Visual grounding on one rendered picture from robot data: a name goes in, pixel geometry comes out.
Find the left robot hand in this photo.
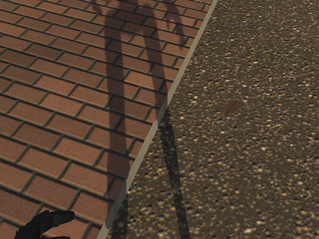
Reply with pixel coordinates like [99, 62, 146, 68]
[14, 210, 75, 239]

